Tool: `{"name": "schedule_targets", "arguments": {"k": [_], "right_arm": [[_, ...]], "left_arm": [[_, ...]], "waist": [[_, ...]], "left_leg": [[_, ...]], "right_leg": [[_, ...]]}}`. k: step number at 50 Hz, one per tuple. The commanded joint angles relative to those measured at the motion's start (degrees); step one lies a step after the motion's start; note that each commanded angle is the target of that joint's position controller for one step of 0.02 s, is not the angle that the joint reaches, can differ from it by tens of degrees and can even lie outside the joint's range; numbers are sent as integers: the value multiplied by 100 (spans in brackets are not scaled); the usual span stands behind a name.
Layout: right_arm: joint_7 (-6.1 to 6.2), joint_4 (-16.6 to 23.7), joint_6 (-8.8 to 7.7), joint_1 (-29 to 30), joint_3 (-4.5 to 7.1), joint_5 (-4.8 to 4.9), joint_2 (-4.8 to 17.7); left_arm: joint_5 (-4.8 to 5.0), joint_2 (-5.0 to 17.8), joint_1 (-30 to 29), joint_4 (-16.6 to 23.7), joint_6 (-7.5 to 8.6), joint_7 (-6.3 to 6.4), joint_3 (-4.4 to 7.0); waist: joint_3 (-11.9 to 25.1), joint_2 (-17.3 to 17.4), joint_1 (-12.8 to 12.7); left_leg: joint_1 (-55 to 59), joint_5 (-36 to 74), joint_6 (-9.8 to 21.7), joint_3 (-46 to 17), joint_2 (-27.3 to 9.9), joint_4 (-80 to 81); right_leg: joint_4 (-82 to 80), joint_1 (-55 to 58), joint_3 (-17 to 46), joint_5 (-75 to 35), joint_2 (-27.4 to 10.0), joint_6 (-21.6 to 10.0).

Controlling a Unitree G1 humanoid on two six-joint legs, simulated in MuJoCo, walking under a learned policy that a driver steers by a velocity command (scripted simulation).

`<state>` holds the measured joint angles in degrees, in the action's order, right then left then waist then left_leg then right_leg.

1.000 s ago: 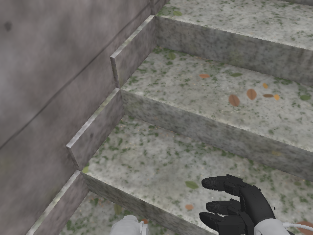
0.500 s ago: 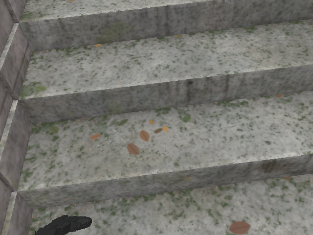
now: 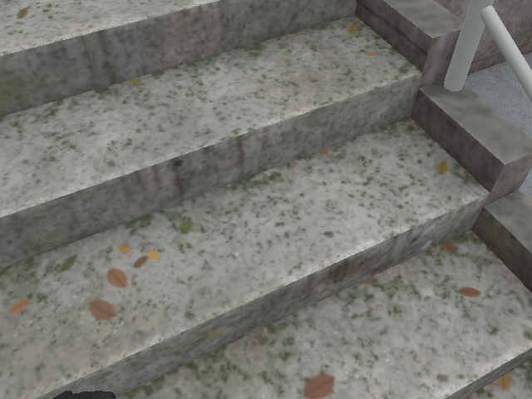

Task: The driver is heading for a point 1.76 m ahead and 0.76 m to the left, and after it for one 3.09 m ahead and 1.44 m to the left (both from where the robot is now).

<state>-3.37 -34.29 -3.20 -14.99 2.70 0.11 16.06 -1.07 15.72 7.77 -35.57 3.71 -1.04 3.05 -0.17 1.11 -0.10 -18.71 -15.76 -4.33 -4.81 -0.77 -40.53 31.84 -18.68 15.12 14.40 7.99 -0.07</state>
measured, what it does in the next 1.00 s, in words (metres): steps on the spot, turning left: right foot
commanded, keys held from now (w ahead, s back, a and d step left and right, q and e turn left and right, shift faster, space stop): q+shift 0.88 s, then shift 0.12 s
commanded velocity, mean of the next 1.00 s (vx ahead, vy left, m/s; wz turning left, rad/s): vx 0.00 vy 0.00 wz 0.68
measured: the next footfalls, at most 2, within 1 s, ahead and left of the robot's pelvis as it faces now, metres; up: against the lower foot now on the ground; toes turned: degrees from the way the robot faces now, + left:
right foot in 0.44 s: +0.11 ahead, -0.11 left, +0.00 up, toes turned +16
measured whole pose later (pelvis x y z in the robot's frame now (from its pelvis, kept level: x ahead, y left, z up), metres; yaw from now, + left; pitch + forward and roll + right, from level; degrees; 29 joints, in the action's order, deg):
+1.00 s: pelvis +0.03 -0.02 +0.01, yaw +44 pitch +3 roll -1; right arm -7.7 -37.3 -2.7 -7.8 1.6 -0.3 12.0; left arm -2.6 15.8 11.7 -41.9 4.1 5.4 3.4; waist 0.2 0.9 -2.5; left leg -22.5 -19.7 0.6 2.9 -3.8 -41.9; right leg 26.2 -9.1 -26.2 17.2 -9.8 0.5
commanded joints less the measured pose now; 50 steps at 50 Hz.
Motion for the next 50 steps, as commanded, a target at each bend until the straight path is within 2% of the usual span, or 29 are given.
{"name": "schedule_targets", "arguments": {"k": [1, 2, 3, 4, 5, 7, 9, 10, 12, 14, 15, 18, 20, 21, 22, 23, 24, 25, 27, 28, 29, 31, 34, 37, 39, 41, 44, 47, 50], "right_arm": [[-401, 250, -35, 102, -230, 170, 7], [237, 199, 109, 549, 9, -87, 215], [401, 208, 150, 650, 41, -111, 449], [-220, 380, -136, 964, -71, 224, 511], [-328, 298, -192, 703, 4, 271, 453], [-241, 149, -271, 214, 210, 113, 877], [-19, 66, -328, -235, 213, 93, 740], [71, -98, -350, -670, 269, 13, 844], [241, -370, -450, -1351, 195, -120, 648], [282, -538, -506, -1494, 100, -166, 348], [239, -547, -470, -1123, 49, -75, 278], [131, -269, -336, -174, 115, 18, 710], [-58, 168, -93, 870, 188, -180, 1022], [-100, 173, 27, 843, 184, -237, 1003], [-107, -53, 30, 64, 100, -242, 649], [4, -56, 35, -1044, -71, -176, -112], [54, 21, -29, -1335, -42, -181, 32], [164, -115, -24, -1038, 163, -232, 660], [261, -289, 22, -998, 230, -173, 649], [184, -133, -62, -445, 158, -168, 466], [82, -75, -121, -78, 105, -185, 326], [-13, 42, -151, 541, 22, -40, 101], [-33, 96, -145, 578, 10, 120, 129], [-134, -62, -120, 455, 51, -94, 249], [-171, -9, -6, 623, -45, -148, 88], [-217, 85, 74, 660, -142, -161, -107], [-522, 97, 130, 533, -76, -194, -78], [-461, 194, 31, 910, -22, -17, -110], [-381, -88, -128, 436, 104, 24, -75]], "left_arm": [[360, -321, 775, 172, -145, -397, -228], [144, -1, 980, 41, -365, -141, 26], [72, 9, 951, -70, -527, -2, 17], [125, 520, 154, 279, -321, -115, 72], [84, 524, -388, 320, -274, -90, 163], [5, 765, -760, 397, -203, 117, 303], [-2, 581, -1220, 634, -105, 275, 259], [7, 546, -1352, 742, -81, 400, 310], [-86, 471, -1555, 1007, 45, 509, 285], [-134, 362, -1891, 1202, 46, 614, 244], [-166, 340, -1956, 1222, 38, 656, 264], [-234, -126, -1576, 1081, 25, 472, 171], [113, 189, -330, 531, 33, 298, 326], [192, 410, 66, 344, -21, 251, 424], [73, 697, 231, 343, -76, 257, 522], [9, 1154, 569, 520, 19, 370, 612], [-83, 1257, 559, 685, 84, 366, 551], [-236, 777, 198, 588, 153, 352, 372], [-103, -41, -1314, 983, 129, 181, 59], [-72, -77, -1515, 1040, 113, 222, 22], [-87, -28, -1440, 1036, 60, 377, 29], [-195, 192, -864, 792, -52, 650, 94], [-184, 449, 90, 340, -220, 638, 211], [-241, 490, -117, 309, 0, 491, 181], [-255, 395, 238, 89, 60, 478, 138], [-291, 479, 214, -17, 61, 517, 140], [-365, 805, -74, -44, 220, 687, 240], [-203, 734, -42, -115, 203, 745, 208], [-22, 907, -275, -338, 19, 575, 194]], "waist": [[794, 249, -574], [872, 233, -847], [639, 468, -858], [366, 645, -717], [276, 466, -477], [98, 611, -184], [138, 720, 174], [92, 1021, 360], [260, 1266, 679], [428, 893, 575], [481, 761, 368], [552, 547, -137], [525, 496, -716], [438, 429, -805], [848, 137, -654], [1985, -1062, -230], [1847, -1845, -27], [928, -926, 65], [458, -997, 559], [371, -718, 604], [586, -673, 467], [681, -420, 157], [628, -711, -167], [361, -572, 70], [461, -512, -98], [572, -757, -94], [496, -852, 83], [511, -849, -89], [371, -615, 279]], "left_leg": [[1500, 3148, 775, -655, -730, 1206], [1212, 5063, 984, -1179, -1051, 1422], [985, 5061, 1257, -1745, -1365, 1506], [178, 1740, 1237, -1766, -911, 1407], [30, 359, 1137, -1840, -725, 1811], [717, 473, 1553, -2542, -1047, 1955], [1173, 1287, 1964, -2924, -1328, 1909], [1296, 2144, 2212, -2974, -1520, 1961], [1960, 3791, 2354, -2995, -1736, 1779], [2461, 4745, 1942, -2398, -1310, 1493], [2519, 4947, 1725, -2153, -1120, 1451], [1321, 4412, 1443, -1965, -563, 1585], [243, 3705, 1438, -2313, -502, 1569], [-106, 3078, 1312, -2373, -296, 1501], [-195, 1986, 942, -2317, -37, 1102], [-644, -890, 311, -1544, 822, -106], [-1431, -3102, -264, -1034, 1176, -2439], [-1897, -2687, -516, -648, 788, -4213], [-1635, -1443, -472, -510, 567, -5343], [-1639, -1204, -400, -320, 475, -5192], [-1564, -854, -303, -18, 432, -5353], [-2062, -665, -403, -20, 293, -4742], [-2705, -693, -502, -173, 100, -3726], [-2486, -397, -402, 101, -161, -3123], [-2481, -703, -243, 175, -426, -2509], [-2029, -687, -82, 451, -493, -2419], [-1304, -847, 160, 733, -474, -1972], [-1101, -1126, 343, 885, -331, -971], [-87, 662, 858, 1123, 148, 1473]], "right_leg": [[355, -104, 41, -82, -445, 206], [486, 114, -831, 278, -407, 215], [419, 108, -1045, 450, -492, 340], [144, 252, -588, 56, -832, 659], [271, 176, -666, 209, -740, 547], [548, -595, -977, 453, -737, 589], [1094, -1046, -1213, 698, -733, 520], [1758, -1284, -1434, 1197, -602, 451], [3798, -2062, -1226, 2732, -613, 441], [4316, -2627, -1157, 2669, -665, 290], [3737, -2624, -1218, 2435, -711, 314], [1451, -702, -1604, 1636, -498, 526], [-407, 964, -1704, -760, -307, 268], [-958, 1652, -1797, -1762, -326, 204], [-780, 2278, -1569, -2539, -951, -165], [-287, 3565, -208, -5859, -2509, -1708], [-718, 3260, 1435, -7042, -4006, -2979], [-1027, 2221, 1182, -5737, -3948, -2624], [-1135, 581, -378, -3736, -3033, -1612], [-1194, 285, -1031, -3474, -2708, -1366], [-1358, 401, -1349, -3021, -2423, -1278], [-1510, 1153, -1537, -2071, -2261, -1215], [-1699, 1739, -1439, -856, -2672, -1398], [-1990, 1579, -1631, -1360, -3105, -1763], [-1925, 2051, -1903, -1828, -3308, -1817], [-1692, 1924, -2328, -2574, -3286, -1755], [-1610, 1467, -2873, -3044, -3170, -1564], [-1377, 1845, -3056, -2408, -2892, -1249], [-847, 1471, -2960, -825, -2791, -937]]}}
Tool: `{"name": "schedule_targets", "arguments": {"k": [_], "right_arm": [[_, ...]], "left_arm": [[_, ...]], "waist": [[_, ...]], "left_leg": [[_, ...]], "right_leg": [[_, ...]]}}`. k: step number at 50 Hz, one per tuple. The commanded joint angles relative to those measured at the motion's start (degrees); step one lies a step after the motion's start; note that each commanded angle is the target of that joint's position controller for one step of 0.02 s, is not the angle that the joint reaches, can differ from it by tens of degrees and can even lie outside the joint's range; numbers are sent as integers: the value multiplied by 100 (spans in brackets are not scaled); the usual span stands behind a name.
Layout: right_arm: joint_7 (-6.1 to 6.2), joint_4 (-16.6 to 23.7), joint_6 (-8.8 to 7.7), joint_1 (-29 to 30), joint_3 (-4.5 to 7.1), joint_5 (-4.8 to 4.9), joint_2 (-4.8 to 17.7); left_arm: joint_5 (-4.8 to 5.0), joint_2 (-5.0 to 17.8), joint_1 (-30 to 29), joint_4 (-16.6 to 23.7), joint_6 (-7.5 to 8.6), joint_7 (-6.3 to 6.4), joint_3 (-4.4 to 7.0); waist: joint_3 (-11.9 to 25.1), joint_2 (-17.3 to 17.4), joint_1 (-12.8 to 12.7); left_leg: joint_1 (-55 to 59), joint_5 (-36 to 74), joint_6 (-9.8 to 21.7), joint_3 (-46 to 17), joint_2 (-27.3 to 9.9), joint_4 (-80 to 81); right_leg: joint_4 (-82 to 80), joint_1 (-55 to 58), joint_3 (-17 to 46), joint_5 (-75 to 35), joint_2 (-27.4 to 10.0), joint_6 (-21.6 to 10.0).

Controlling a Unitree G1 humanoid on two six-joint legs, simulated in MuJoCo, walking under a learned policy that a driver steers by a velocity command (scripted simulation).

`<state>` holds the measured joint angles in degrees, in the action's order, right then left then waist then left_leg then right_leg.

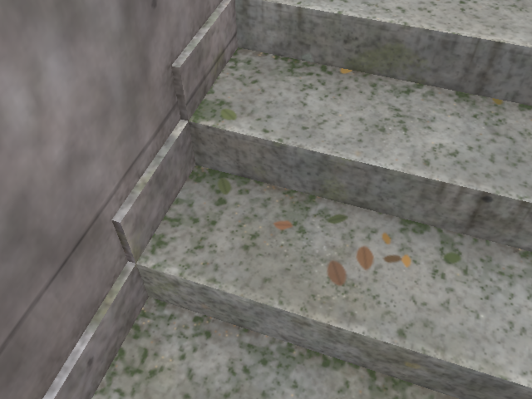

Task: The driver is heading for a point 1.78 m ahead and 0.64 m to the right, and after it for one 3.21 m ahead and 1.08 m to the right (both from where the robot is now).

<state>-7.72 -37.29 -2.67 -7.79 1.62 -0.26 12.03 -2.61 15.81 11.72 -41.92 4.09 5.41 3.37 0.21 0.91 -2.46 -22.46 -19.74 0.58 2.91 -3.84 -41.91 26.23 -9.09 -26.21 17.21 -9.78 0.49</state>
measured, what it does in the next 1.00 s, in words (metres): steps on the spot, turning right: left foot, then right foot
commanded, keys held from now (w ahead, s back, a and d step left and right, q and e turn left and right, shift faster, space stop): e+shift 0.84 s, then shift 0.06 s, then w+shift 0.08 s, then w+q+shift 0.02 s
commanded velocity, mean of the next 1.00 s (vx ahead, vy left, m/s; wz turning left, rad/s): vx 0.02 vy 0.00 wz -0.58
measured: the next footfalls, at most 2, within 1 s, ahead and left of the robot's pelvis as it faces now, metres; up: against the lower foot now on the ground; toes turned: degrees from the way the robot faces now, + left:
left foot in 0.02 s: +0.03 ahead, +0.13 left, +0.00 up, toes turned +4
right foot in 0.58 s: -0.05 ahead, -0.13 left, +0.00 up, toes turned -25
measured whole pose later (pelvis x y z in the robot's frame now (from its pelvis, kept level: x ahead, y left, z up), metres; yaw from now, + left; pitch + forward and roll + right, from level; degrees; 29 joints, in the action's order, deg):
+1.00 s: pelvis -0.01 -0.06 +0.00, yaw -38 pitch +5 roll +2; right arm 1.2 -35.5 -3.1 -15.7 3.0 -1.8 17.3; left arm -2.6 11.6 17.2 -40.3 4.3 -2.4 1.0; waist 6.1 -0.6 -1.6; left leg -44.8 -19.7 -7.9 -3.0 2.6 -94.8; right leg 29.2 -17.1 11.9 16.5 5.4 -5.4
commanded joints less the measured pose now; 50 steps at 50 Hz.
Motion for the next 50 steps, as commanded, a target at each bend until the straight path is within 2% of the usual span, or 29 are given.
{"name": "schedule_targets", "arguments": {"k": [1, 2, 3, 4, 5, 7, 9, 11, 13, 16, 18, 24, 26, 28, 29, 30, 31, 32, 33, 34, 35, 36, 37, 39, 40, 45, 46, 48, 50], "right_arm": [[207, 153, -234, -330, 293, 58, 409], [373, 80, -272, -647, 434, -72, 765], [541, 150, -309, -1099, 486, 92, 1384], [497, -5, -363, -1141, 463, -4, 1114], [482, -140, -486, -847, 487, -10, 1051], [503, 26, -550, -79, 318, 88, 639], [618, 332, -414, 749, 291, -94, 721], [716, 447, -313, 765, 176, -227, 567], [784, 358, -301, 453, 76, -154, 426], [908, 203, -217, 24, 283, -97, 844], [973, 113, -229, -128, 483, -123, 1170], [1176, 159, -424, 294, 564, -401, 979], [1318, 41, -362, 185, 565, -305, 1033], [1259, -79, -185, 189, 643, -249, 1319], [1221, -97, -125, 53, 544, -318, 991], [1201, -72, -87, -20, 381, -282, 331], [1302, 706, -248, 445, 190, -104, -3], [1296, 808, -363, 901, 166, 29, 150], [1231, 848, -447, 1052, 170, 107, 276], [1196, 602, -397, 636, 371, 45, 864], [1138, 507, -362, 448, 520, -78, 1175], [1094, 567, -361, 325, 494, -176, 1062], [1061, 634, -316, 179, 478, -176, 910], [1027, 589, -227, -294, 466, 12, 897], [1011, 649, -209, -279, 439, 13, 958], [1121, 823, -52, -387, 280, 60, 949], [1089, 802, -43, -368, 221, -59, 908], [924, 621, -112, -531, 136, -245, 790], [652, 460, -155, -534, 55, -212, 682]], "left_arm": [[100, 537, -268, 116, -46, -175, 49], [163, -200, 43, -16, -61, -334, -153], [181, -505, 528, 385, 40, -364, -270], [277, -29, 317, 304, 161, -436, -96], [333, 26, -374, 378, 196, -442, -100], [308, 367, -306, 223, 234, -447, 114], [308, 265, -83, 196, 247, -528, 164], [312, 376, 86, 65, 240, -555, 309], [240, 349, 28, 58, 222, -554, 347], [151, -56, -103, 133, 41, -615, 172], [63, -424, -200, 228, -86, -670, -67], [111, -40, 113, 284, -98, -869, -63], [138, -119, -205, 547, -115, -1061, -43], [203, -51, 166, 411, 36, -1144, 84], [188, 84, 366, 347, 124, -1078, 176], [138, 483, 802, 198, 240, -866, 354], [237, 1231, 1182, 210, 297, -706, 518], [102, 1414, 1707, 31, 419, -644, 662], [12, 1235, 1233, -13, 513, -740, 637], [22, 973, 747, 7, 476, -820, 545], [96, 707, 316, 228, 379, -874, 372], [192, 560, -141, 432, 251, -887, 305], [136, 580, -258, 525, 123, -861, 279], [-36, 479, -39, 463, 3, -831, 227], [-108, 380, 54, 466, 21, -840, 169], [-90, 336, 872, 398, 137, -700, 65], [-57, 230, 1020, 342, 100, -712, 0], [30, 300, 909, 439, 66, -764, -48], [36, 667, 770, 366, 42, -756, 34]], "waist": [[581, -326, 540], [786, 336, 647], [1708, 1497, 393], [1472, 1086, 613], [898, 1166, 734], [937, 905, 414], [698, 594, 91], [613, 139, 77], [687, 344, 84], [673, 177, 338], [758, 461, 448], [728, 466, 386], [457, 541, 403], [375, 390, 321], [524, 169, 309], [793, -580, 206], [1296, -1474, 37], [999, -1016, -381], [553, -1170, -211], [520, -1091, -3], [275, -854, 183], [225, -574, 459], [292, -633, 625], [672, -827, 612], [574, -568, 542], [652, -872, 92], [660, -598, -18], [157, -659, -110], [-68, -763, -192]], "left_leg": [[1312, 2059, 618, 114, 598, 1747], [1923, 4134, 1042, -614, 62, 1728], [3287, 7115, 2236, -2450, -1357, 1280], [3118, 6237, 2050, -2471, -1592, 1194], [2435, 5521, 1720, -1680, -1307, 1105], [1349, 5209, 1538, -1158, -1323, 1089], [-81, 4825, 1723, -749, -1386, 1557], [180, 4184, 1956, -964, -1714, 1780], [1011, 3516, 1859, -810, -1702, 2000], [1716, 3647, 1802, -460, -1784, 2165], [1632, 4049, 1855, -256, -1875, 2213], [1936, 2638, 1526, 296, -2023, 2451], [2113, 2069, 1153, 648, -1868, 2390], [1876, 948, 848, 790, -1738, 2082], [1503, 542, 572, 823, -1628, 1724], [943, -218, -17, 1487, -1001, 605], [-700, -1589, -594, 1390, 150, -560], [-1803, -2013, -764, 162, 370, -1544], [-2543, -1889, -706, -432, 398, -2948], [-2549, -1658, -641, -692, 327, -3740], [-2530, -1229, -548, -871, 269, -3750], [-2070, -833, -541, -883, 303, -3621], [-1674, -555, -567, -769, 578, -4161], [-1510, -100, -650, -775, 802, -5078], [-1830, 109, -733, -898, 785, -4883], [-2814, -313, -1032, -794, 780, -5889], [-3105, -290, -1035, -881, 614, -5818], [-3244, 88, -867, -791, 420, -5259], [-3264, 121, -717, -428, 469, -5405]], "right_leg": [[282, -173, 1136, -1013, -771, -693], [1274, -790, 665, -100, -194, -176], [2466, -2038, 993, 1875, 409, 496], [3246, -2640, 1885, 2078, 439, 728], [4237, -3099, 2138, 2196, 393, 718], [5494, -2865, 2786, 2181, 350, 646], [6594, -2191, 2908, 1444, 643, 592], [6846, -2782, 3336, 785, 715, 569], [5805, -3193, 3325, 382, 545, 646], [3857, -3159, 2794, 1127, 333, 957], [3625, -2609, 2524, 1052, 255, 967], [2796, -1939, 2414, 970, 287, 332], [1462, -1802, 2223, 939, 373, -20], [-134, -966, 1788, -425, 876, -421], [-209, -278, 2023, -1537, 999, -717], [-224, 487, 2899, -3706, 442, -1182], [-184, 1742, 5169, -5008, -757, -2375], [-357, 2114, 5757, -4413, -936, -2412], [-214, 1727, 5271, -4047, -790, -2181], [-418, 1222, 4952, -3555, -719, -2136], [-590, 580, 4851, -3222, -634, -2072], [-696, -96, 4648, -3101, -489, -1976], [-638, -630, 4582, -3530, -365, -2030], [-509, -790, 4496, -3726, -295, -2069], [-464, -652, 4542, -3520, -206, -1956], [-1, 289, 4898, -4392, -320, -2100], [-192, 301, 5117, -2977, -293, -2080], [-737, -243, 5441, 754, -43, -1832], [-808, -693, 5536, 1278, -38, -1753]]}}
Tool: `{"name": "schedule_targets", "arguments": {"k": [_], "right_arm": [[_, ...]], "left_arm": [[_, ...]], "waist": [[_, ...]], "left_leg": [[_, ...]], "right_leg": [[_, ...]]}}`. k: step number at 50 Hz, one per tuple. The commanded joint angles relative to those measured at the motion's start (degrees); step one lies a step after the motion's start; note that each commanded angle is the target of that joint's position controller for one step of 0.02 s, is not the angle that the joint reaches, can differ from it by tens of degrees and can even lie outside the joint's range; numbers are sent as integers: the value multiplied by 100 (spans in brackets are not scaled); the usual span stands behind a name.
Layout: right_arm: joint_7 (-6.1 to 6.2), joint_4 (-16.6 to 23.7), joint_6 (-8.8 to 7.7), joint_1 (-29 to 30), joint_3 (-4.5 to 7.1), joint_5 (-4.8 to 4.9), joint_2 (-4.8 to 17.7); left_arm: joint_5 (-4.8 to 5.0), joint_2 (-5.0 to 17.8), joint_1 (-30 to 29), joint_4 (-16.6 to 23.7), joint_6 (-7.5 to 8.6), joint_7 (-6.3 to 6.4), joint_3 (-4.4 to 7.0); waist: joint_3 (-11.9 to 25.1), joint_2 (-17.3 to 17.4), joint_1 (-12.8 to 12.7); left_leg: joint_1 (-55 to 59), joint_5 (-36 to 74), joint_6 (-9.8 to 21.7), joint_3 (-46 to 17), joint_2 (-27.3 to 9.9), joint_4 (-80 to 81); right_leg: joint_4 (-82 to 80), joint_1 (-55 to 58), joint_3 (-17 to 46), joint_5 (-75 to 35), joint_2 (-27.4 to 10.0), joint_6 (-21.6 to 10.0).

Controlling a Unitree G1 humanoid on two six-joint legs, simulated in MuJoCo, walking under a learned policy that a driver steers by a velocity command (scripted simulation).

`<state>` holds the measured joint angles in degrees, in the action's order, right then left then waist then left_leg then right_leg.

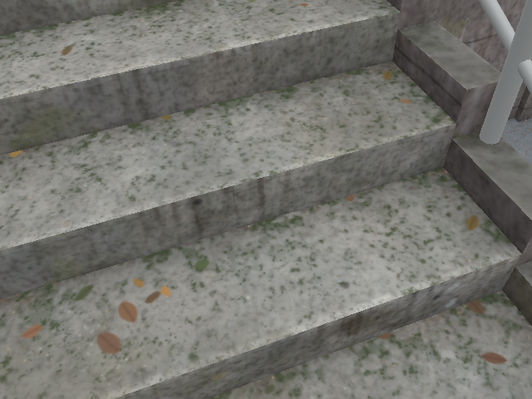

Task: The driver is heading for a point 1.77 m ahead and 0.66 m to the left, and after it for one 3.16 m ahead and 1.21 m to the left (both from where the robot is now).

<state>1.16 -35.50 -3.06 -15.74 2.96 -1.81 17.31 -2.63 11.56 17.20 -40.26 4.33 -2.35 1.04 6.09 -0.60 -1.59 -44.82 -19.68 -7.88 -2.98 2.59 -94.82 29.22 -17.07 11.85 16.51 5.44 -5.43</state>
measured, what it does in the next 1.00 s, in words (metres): climbs, turning left: left foot, then right foot 0.15 m higher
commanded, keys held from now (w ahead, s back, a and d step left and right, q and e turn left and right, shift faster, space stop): w+q+shift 0.58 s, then q+shift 0.22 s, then shift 0.14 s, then e+shift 0.06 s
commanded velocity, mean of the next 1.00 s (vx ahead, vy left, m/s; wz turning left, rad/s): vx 0.62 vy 0.00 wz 0.59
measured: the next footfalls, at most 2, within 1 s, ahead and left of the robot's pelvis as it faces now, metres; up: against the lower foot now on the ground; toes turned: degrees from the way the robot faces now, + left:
left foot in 0.26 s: +0.06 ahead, +0.14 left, +0.00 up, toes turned +9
right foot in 0.58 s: +0.41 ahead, +0.08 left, +0.15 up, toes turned +20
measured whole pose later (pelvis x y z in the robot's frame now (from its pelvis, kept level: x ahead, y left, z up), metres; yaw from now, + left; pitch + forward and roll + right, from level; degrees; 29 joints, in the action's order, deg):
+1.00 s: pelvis +0.46 +0.27 +0.20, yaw +39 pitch +8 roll +2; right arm -5.1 -35.1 1.9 1.9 -3.6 -0.8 8.0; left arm -3.5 14.6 18.6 -56.7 5.4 -5.9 3.6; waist 7.3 -3.2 1.1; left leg -51.9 -18.7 6.3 4.2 5.1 -62.5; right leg 46.3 -15.3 -3.5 8.3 -5.9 -3.1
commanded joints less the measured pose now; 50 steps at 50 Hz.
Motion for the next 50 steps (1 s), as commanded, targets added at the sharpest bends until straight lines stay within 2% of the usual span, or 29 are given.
{"name": "schedule_targets", "arguments": {"k": [1, 3, 5, 6, 7, 8, 12, 13, 14, 15, 16, 18, 21, 24, 25, 28, 29, 31, 34, 35, 36, 38, 39, 43, 44, 47, 48, 49, 50], "right_arm": [[-358, 231, -104, 353, -121, -53, 125], [-490, 176, -63, 366, -154, -97, 119], [-227, 630, 137, 1411, -113, -71, 62], [-478, 444, 15, 273, -346, -76, -193], [-274, 456, 61, 740, -25, -53, 230], [-201, 620, 51, 856, -36, -24, 280], [-6, -330, -101, -1859, 154, 18, 498], [7, -661, -94, -2568, 181, -43, 604], [-80, -667, -82, -1832, -30, -60, 398], [-37, -366, 21, -1610, 103, -25, 761], [25, -345, 64, -1507, 202, -86, 792], [30, -774, -53, -1714, 33, 32, 171], [-75, -1250, -313, -1437, -102, 29, -84], [-9, -1277, -212, -1061, -72, 299, 98], [53, -1010, -251, -442, -45, 430, 148], [-9, -699, -547, -254, 548, 306, 1421], [-185, -539, -670, 68, 567, 281, 1050], [-350, 189, -690, 125, 296, 248, -402], [-128, 549, -183, 779, 85, -204, -815], [-530, 68, -162, 707, -92, 35, -546], [-694, 314, -135, 933, -214, -23, -716], [-758, 519, -51, 939, -386, -29, -1003], [-734, 659, 100, 924, -456, -3, -1120], [-831, 1200, 318, 2234, -539, 172, -425], [-895, 1248, 553, 2459, -653, 250, -577], [-749, 81, 721, 294, -335, 311, -110], [-468, -357, 652, -737, -185, 316, 337], [-404, -523, 599, -1621, -157, -4, 672], [-416, -749, 415, -1466, 126, -248, 994]], "left_arm": [[29, 1155, 39, 254, 53, 22, 266], [24, 1273, -614, 507, 146, 51, 281], [138, 1353, 816, -192, 35, 363, 488], [50, 1121, -874, 403, 145, 115, 312], [46, 1217, 314, -99, 91, 288, 514], [22, 1200, 454, -173, 110, 368, 515], [70, 1039, -843, 120, 21, 390, 492], [-2, 870, -1326, 335, 68, 325, 420], [-166, -307, -1249, 529, 111, 314, 71], [-216, -28, -744, 910, 124, 222, 100], [-176, 355, -1325, 1096, 215, 209, 111], [-291, 90, -2333, 1403, 242, 139, -69], [-214, -442, -2844, 1960, 55, 105, -443], [46, -43, -2918, 2256, -209, 180, -545], [102, -53, -2103, 1943, -168, 181, -501], [273, 582, -43, 1426, -213, 429, -33], [268, 907, 474, 1370, -102, 473, 184], [4, 1457, 188, 857, -118, 500, 478], [181, -125, -63, 39, -33, 339, 143], [18, -262, 522, -638, -194, -19, -46], [-4, -602, 1108, -1354, -218, 1, -107], [-128, -501, -506, -1361, -66, 187, -74], [-156, -126, -973, -1433, 38, 384, 54], [-352, 1047, -880, -1435, 99, 265, 266], [-146, 1718, -577, -1372, 152, 100, 476], [50, 1948, -617, -1199, 355, -165, 538], [-187, 1312, 166, -1149, 348, -310, 427], [-253, 911, 1200, -1385, 187, -660, 334], [117, 1102, 763, -1224, 52, -614, 492]], "waist": [[-552, -497, -316], [-324, -446, -152], [-488, -995, -572], [-511, -1205, 31], [-301, -1298, -200], [-547, -1527, -261], [479, -302, 1303], [296, 321, 1599], [-372, 1758, 788], [429, 2305, 529], [0, 1750, 750], [-1408, 224, 701], [-1858, 294, 191], [-1458, 329, 82], [-977, 393, -369], [1386, 800, -1303], [1650, 396, -1481], [1396, -1995, -510], [-489, 82, 77], [-693, -367, -234], [-398, -104, -71], [-251, 329, 784], [-105, -316, 992], [495, 227, 1093], [452, -657, 1068], [834, -945, 1491], [1931, 379, 1304], [3459, 1777, 1221], [2093, 1066, 1316]], "left_leg": [[-985, 289, 180, 253, -261, 471], [229, 724, 284, 520, -470, 2404], [-264, -508, 877, 780, -504, 3070], [503, 327, 949, -139, -1023, 3825], [460, -1110, 1175, 628, -587, 3485], [128, -1066, 1339, 499, -768, 3732], [4206, 617, 1712, 1019, 83, 7132], [5402, 794, 1769, 221, -344, 7447], [5418, 2034, 1703, -1258, -1160, 6824], [6282, 1738, 2639, -3460, -1856, 7839], [6080, -549, 3189, -4205, -2251, 8475], [4911, -847, 2937, -2976, -1620, 8122], [3124, -199, 2157, -1902, -966, 8445], [1028, 2414, 2452, -1159, -626, 10317], [734, 6024, 2319, -560, -422, 9846], [3470, 12314, 1987, -1093, -1207, 6325], [3467, 11103, 1699, -1256, -846, 4548], [725, 1252, 1287, -924, 734, -234], [-1588, 389, 1400, -311, -59, -2923], [-3136, 129, 1836, -788, 327, -4158], [-3739, -517, 2178, -570, -21, -4079], [-2615, -1348, 2371, -92, -469, -1817], [-1978, -1589, 2282, 103, -457, -1782], [-85, 19, 1929, 705, -353, 1295], [334, -1534, 1399, 1078, 97, 2625], [1678, 1412, 1630, 1154, 822, 4109], [4433, 3951, 2404, -520, 204, 4366], [6021, 5685, 3721, -3730, -1474, 6011], [4791, 4102, 3271, -4328, -1914, 6656]], "right_leg": [[-1084, 86, 1647, 1296, -1565, -1117], [-1259, -374, 1118, 896, -1415, -943], [-1744, 956, 1174, 943, -1493, -946], [-1552, 333, 1577, 515, -2279, -972], [-1768, 856, 1001, 741, -1803, -841], [-1722, 1180, 982, 749, -1960, -783], [1748, 481, -1039, -5421, -1022, -162], [3747, -1211, -1219, -3847, -701, 26], [6147, -3564, -1547, 429, -185, 273], [7232, -4640, -1107, 519, -191, 438], [8675, -5784, -1229, 641, -334, 572], [10140, -7186, -1295, 723, -696, 476], [9633, -6849, -1500, 1442, -750, 158], [6185, -3046, -2247, 832, -675, 246], [5347, -1062, -2495, 708, -405, 183], [3871, 462, -1485, 1071, -8, 95], [2167, 1200, -764, 895, -389, -90], [-840, 1591, 3811, -525, -2734, -841], [-325, 854, 1569, -617, -2730, -986], [-295, 1478, 1429, -4211, -2968, -1697], [-124, 2167, 466, -5383, -2792, -1234], [-1058, 534, -1189, -4244, -2254, -587], [-1434, -75, -1743, -3244, -1859, -414], [-1873, -914, -2716, -4592, -1206, -391], [-2060, -418, -2324, -7065, -1739, -910], [-475, 942, -2366, -10038, -2132, -689], [1479, -940, -2025, -8023, -1862, -203], [4010, -1825, -1304, -258, -704, 273], [6396, -2639, 189, -562, -202, 231]]}}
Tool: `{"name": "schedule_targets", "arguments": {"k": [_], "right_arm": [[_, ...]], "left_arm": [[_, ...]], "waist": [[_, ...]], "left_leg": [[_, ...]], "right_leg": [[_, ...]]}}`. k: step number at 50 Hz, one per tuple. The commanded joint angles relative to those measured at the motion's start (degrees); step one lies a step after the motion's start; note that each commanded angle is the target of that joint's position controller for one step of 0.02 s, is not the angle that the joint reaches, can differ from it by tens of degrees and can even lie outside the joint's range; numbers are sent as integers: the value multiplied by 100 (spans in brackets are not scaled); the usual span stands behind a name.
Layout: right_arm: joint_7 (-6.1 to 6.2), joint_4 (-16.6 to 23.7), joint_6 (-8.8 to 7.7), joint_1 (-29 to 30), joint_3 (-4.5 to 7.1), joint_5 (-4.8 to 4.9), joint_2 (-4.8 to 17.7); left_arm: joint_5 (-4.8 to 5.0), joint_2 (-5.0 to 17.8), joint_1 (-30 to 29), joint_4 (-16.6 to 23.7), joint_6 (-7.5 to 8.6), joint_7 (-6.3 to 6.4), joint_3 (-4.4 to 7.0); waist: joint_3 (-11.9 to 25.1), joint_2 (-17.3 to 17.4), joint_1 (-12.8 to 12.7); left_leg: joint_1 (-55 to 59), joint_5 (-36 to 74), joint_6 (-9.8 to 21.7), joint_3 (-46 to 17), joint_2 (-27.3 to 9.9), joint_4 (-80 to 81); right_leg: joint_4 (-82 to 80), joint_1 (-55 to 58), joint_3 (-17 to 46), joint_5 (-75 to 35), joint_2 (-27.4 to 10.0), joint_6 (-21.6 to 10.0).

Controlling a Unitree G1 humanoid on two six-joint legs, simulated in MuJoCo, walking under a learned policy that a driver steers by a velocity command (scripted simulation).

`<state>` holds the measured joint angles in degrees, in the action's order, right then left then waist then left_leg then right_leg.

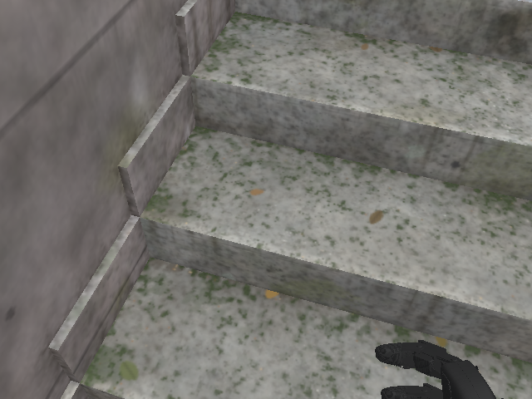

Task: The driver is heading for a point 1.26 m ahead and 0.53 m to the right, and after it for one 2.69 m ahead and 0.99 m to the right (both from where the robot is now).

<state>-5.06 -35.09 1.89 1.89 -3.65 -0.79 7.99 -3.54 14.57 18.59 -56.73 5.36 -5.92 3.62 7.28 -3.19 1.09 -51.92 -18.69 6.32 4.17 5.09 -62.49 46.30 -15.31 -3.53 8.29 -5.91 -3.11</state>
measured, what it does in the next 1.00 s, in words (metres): climbs, turning right: right foot 0.15 m higher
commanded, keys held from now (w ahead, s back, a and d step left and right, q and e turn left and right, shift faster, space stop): e+shift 0.12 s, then w+e+shift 0.72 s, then w+shift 0.02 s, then w+q+shift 0.14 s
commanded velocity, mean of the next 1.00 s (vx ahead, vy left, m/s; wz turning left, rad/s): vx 0.69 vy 0.00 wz -0.63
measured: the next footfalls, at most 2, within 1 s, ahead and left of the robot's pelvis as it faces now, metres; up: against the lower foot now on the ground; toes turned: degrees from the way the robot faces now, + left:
right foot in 0.64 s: +0.42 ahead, -0.28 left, +0.15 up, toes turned -32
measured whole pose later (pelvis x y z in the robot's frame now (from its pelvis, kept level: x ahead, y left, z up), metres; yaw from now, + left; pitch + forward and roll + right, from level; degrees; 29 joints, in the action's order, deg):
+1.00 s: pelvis +0.52 -0.31 +0.26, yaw -41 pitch +3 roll +2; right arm 0.7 -26.1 -4.6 3.7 -5.4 -1.9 1.9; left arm -0.4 11.5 26.3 -55.7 4.9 -0.4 2.3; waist 1.2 -1.9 -1.7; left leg -74.7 -21.0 6.5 7.4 -3.7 -96.8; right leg 16.7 0.4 6.5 13.5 6.4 -8.4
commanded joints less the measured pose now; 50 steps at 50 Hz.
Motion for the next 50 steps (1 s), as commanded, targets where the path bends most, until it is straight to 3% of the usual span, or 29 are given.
{"name": "schedule_targets", "arguments": {"k": [1, 2, 3, 5, 6, 11, 13, 16, 17, 19, 23, 24, 27, 28, 29, 30, 31, 32, 33, 34, 35, 36, 37, 40, 42, 46, 48, 49, 50], "right_arm": [[227, -1074, -340, -2548, 728, -328, 1693], [274, -1371, -508, -1785, 606, -163, 1165], [290, -1561, -628, -1138, 393, -20, 475], [204, -1668, -676, -432, 87, -253, -471], [234, -1693, -734, -383, 22, -233, -579], [320, -2116, -860, -1913, 309, -399, 497], [314, -2442, -912, -2669, 199, -436, 129], [345, -2564, -904, -2848, -5, -378, -188], [729, -2510, -1177, -3044, 568, 173, 1012], [861, -2602, -1308, -3164, 655, 95, 1239], [872, -2548, -1328, -3342, 647, -264, 674], [879, -2570, -1227, -3420, 590, -209, 455], [981, -2346, -1144, -2984, 702, -9, 944], [988, -2372, -1118, -3081, 711, 94, 835], [944, -2164, -1052, -2564, 646, 66, 912], [958, -2119, -1022, -2822, 708, 145, 1120], [977, -2115, -923, -3088, 767, 219, 1529], [887, -1907, -799, -2837, 847, 239, 1900], [690, -1537, -764, -2526, 933, 309, 2196], [443, -889, -867, -2038, 949, 234, 1806], [221, -242, -1135, -1427, 902, -56, 1443], [117, 42, -1223, -1405, 818, -261, 1034], [186, 130, -1244, -1437, 730, -230, 760], [457, 691, -1034, -846, 241, -409, -159], [474, 732, -912, -880, 196, -379, -8], [654, 1315, -739, 551, -43, -139, -427], [623, 1496, -649, 898, -18, -120, -12], [593, 1177, -642, 62, 68, -90, 171], [592, 951, -580, -365, 148, -14, 275]], "left_arm": [[251, 579, 57, 617, -58, -99, 233], [130, 306, -169, 766, -38, 131, 182], [94, 74, -193, 720, -11, 326, 99], [132, -251, -77, 615, -127, 451, -26], [157, -453, -144, 579, -193, 429, -71], [71, -196, -364, 253, -323, 138, -71], [69, -487, -898, 377, -381, 238, -250], [136, -354, -1173, 382, -367, 279, -271], [-17, -601, -1897, 1169, -445, 474, -134], [53, -894, -2197, 1422, -620, 568, -186], [66, -744, -2823, 2228, -678, 702, -118], [81, -762, -3123, 2503, -688, 592, -194], [171, -647, -2980, 2719, -913, 429, -225], [244, -589, -3190, 2769, -978, 394, -251], [310, -555, -3055, 2620, -905, 390, -237], [175, -615, -2390, 2490, -878, 431, -221], [269, -488, -1420, 2319, -829, 488, -154], [340, -142, -424, 2126, -749, 473, -24], [516, 164, 422, 1859, -630, 459, 115], [556, 811, 212, 1752, -620, 552, 365], [409, 1453, -369, 1755, -675, 602, 574], [340, 1320, -816, 1902, -669, 613, 511], [293, 1098, -684, 1708, -555, 641, 426], [62, 474, -154, 886, -259, 690, 218], [191, 434, -113, 887, -167, 608, 172], [187, 135, 663, 343, 107, 413, -44], [329, 288, 587, 473, 97, 565, -56], [372, 279, 132, 656, 122, 616, -61], [479, 796, 139, 775, 154, 666, 113]], "waist": [[907, 1250, 721], [595, 1271, 293], [462, 716, -47], [400, -75, -582], [525, 14, -731], [140, 1225, -146], [-388, 1172, 33], [-176, 707, 40], [-316, -791, -156], [-828, 2, -211], [-1481, 782, -47], [-1330, 753, -158], [-1400, 906, -431], [-1645, 845, -227], [-1721, 700, -287], [-1034, 744, -495], [-311, 1420, -942], [359, 1781, -1321], [870, 1827, -1564], [651, 455, -1226], [985, -712, -811], [950, -218, -557], [394, 293, -402], [-469, 376, -116], [-805, 701, 52], [-1474, 205, -65], [-1263, 507, -109], [-725, 567, 213], [113, 268, 434]], "left_leg": [[4555, 2415, 1362, -4258, -1945, 3530], [3863, 1587, 1195, -3545, -1706, 3515], [3244, 1345, 1025, -2785, -1525, 3488], [2375, 1789, 859, -1798, -1469, 3749], [2361, 2220, 778, -1452, -1475, 3865], [2731, -904, 738, -1168, -1721, 4565], [3849, -1205, 1027, -1727, -2254, 4720], [4588, -685, 966, -1454, -2518, 4765], [4025, -1736, 415, -1420, -2741, 4970], [4489, -2031, 205, -1253, -2748, 4942], [5543, -1950, -32, -591, -2916, 5358], [5409, -1803, -223, -188, -2658, 5637], [4897, -1233, -60, 560, -2589, 6481], [4742, -854, -14, 901, -2340, 6885], [4321, 1866, 22, 1493, -2164, 6853], [4551, 6556, 201, 1777, -2208, 5835], [5123, 9673, 298, 1578, -2421, 4597], [5599, 10963, 308, 1395, -2589, 3084], [5079, 9860, 105, 1290, -2486, 1238], [2493, 5473, -418, 968, -1437, -1004], [975, 1134, -647, -340, -478, -2959], [472, 1273, -630, -1153, -613, -4430], [200, 1366, -555, -1056, -740, -4845], [-1232, 559, -307, -990, -897, -6517], [-1553, 218, -301, -875, -955, -6085], [-2594, -1046, 94, -104, -1008, -5738], [-418, -408, 9, 430, -1014, -3218], [1480, 88, 47, 773, -817, -2256], [2996, 387, 108, 904, -436, -1714]], "right_leg": [[5493, -3727, 1927, 90, 957, -103], [6139, -4228, 1893, 55, 904, -283], [6258, -4245, 1952, -115, 803, -494], [5848, -4029, 1696, -451, 555, -503], [5608, -3981, 1508, -285, 392, -438], [6919, -4975, 552, -216, 180, -272], [7251, -6665, 1006, -391, 82, -564], [7236, -7248, 1361, -843, -52, -631], [6734, -6074, 879, -460, 271, -148], [7732, -7106, 691, 444, 289, -46], [7601, -8315, 1008, 1538, 159, -329], [6709, -7785, 828, 1371, 26, -407], [5360, -6581, 83, 1518, -227, -415], [4307, -5903, -319, 1781, -195, -527], [3294, -4417, -1045, 2041, 132, -794], [3116, -2930, -1522, 2235, 665, -930], [2851, -2070, -1629, 2623, 1109, -972], [2466, -1264, -1342, 2711, 1430, -1101], [1339, -69, -502, 2750, 1648, -1215], [-778, 880, 2552, 4415, 972, -1477], [-2776, 1403, 5525, 5316, 261, -1469], [-3039, 1099, 5800, 5195, 71, -1243], [-2819, 485, 5296, 4412, 49, -1231], [-2233, -330, 3683, 2255, 569, -1114], [-2538, -593, 3227, 1604, 550, -1059], [-3149, -770, 1966, 173, 414, -578], [-4532, -1317, 1526, -2253, 349, -675], [-4337, -1630, 851, -4591, 569, -508], [-3967, -1369, 746, -6813, 288, -646]]}}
